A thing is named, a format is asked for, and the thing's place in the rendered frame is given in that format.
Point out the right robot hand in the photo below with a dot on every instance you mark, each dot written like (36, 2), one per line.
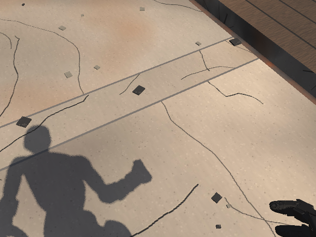
(302, 211)

